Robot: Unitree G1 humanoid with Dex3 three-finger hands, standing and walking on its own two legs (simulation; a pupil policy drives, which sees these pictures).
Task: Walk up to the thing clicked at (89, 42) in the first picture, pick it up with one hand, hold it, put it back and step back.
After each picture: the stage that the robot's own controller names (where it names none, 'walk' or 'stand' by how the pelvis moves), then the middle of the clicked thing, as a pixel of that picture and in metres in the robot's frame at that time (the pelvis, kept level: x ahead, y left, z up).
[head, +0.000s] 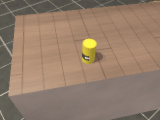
stand; (88, 51) +0.58 -0.02 -0.07
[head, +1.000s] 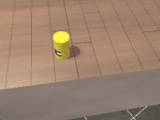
sink last; (61, 46) +0.52 +0.10 -0.04
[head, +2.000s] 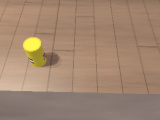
rise first; (35, 53) +0.46 +0.21 -0.04
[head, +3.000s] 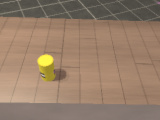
stand; (47, 68) +0.47 +0.17 -0.07
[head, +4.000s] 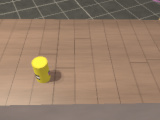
stand; (41, 70) +0.47 +0.19 -0.08
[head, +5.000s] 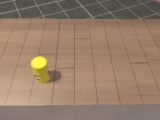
stand; (41, 70) +0.46 +0.19 -0.08
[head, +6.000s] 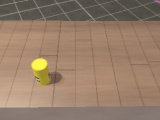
stand; (41, 72) +0.46 +0.19 -0.08
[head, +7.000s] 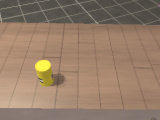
rise first; (45, 73) +0.46 +0.19 -0.07
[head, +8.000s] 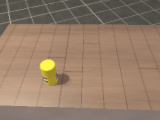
go down; (49, 73) +0.46 +0.18 -0.07
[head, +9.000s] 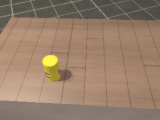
go down; (52, 68) +0.47 +0.17 -0.07
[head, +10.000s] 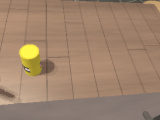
go down; (31, 61) +0.45 +0.16 -0.02
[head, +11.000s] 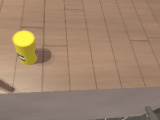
close in; (26, 48) +0.47 +0.17 +0.00
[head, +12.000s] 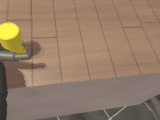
close; (12, 42) +0.48 +0.18 +0.02
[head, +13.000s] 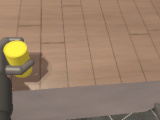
lift; (19, 60) +0.42 +0.18 +0.01
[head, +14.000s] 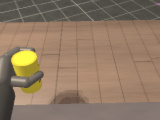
lift; (28, 72) +0.32 +0.17 +0.13
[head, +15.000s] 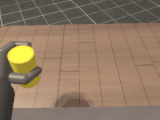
hold; (25, 67) +0.32 +0.17 +0.15
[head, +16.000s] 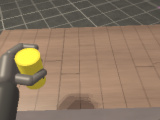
crouch; (32, 69) +0.32 +0.16 +0.15
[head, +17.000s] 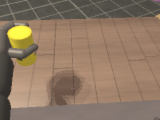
crouch; (23, 46) +0.42 +0.18 +0.14
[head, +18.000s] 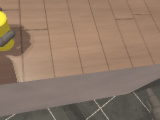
lower; out of the picture +0.50 +0.19 +0.01
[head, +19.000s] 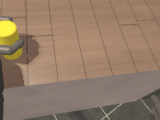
lower; (8, 41) +0.48 +0.18 +0.02
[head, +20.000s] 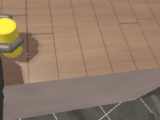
lower; (8, 39) +0.49 +0.18 +0.02
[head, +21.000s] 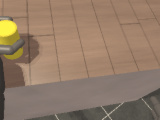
lower; (9, 41) +0.48 +0.18 +0.02
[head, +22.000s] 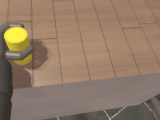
loosen; (19, 47) +0.47 +0.16 +0.02
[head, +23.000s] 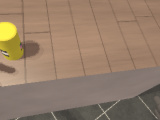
withdraw; (9, 42) +0.47 +0.17 +0.02
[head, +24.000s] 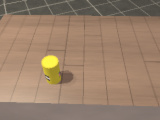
sink last; (52, 70) +0.44 +0.15 -0.03
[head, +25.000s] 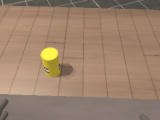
stand; (51, 62) +0.45 +0.15 -0.02
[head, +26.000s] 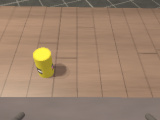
stand; (44, 63) +0.45 +0.16 -0.01
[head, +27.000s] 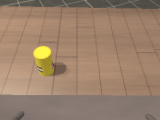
stand; (44, 61) +0.46 +0.16 -0.01
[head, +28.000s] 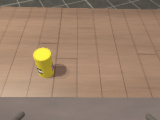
stand; (44, 63) +0.45 +0.16 -0.01
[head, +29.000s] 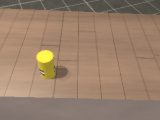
stand; (46, 65) +0.45 +0.16 -0.03
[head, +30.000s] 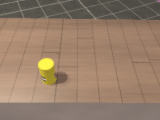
walk; (47, 72) +0.46 +0.16 -0.07
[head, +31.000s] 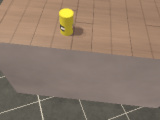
walk; (66, 22) +0.67 +0.09 -0.04
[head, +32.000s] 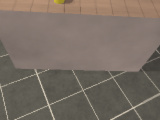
walk; out of the picture +0.95 +0.13 -0.06
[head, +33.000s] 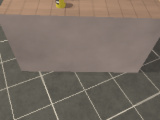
stand; out of the picture +1.04 +0.17 -0.07
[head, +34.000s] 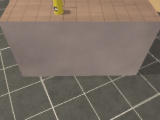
stand; (58, 5) +1.07 +0.18 -0.08
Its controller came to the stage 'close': yes
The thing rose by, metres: 0.22
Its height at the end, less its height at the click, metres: +0.00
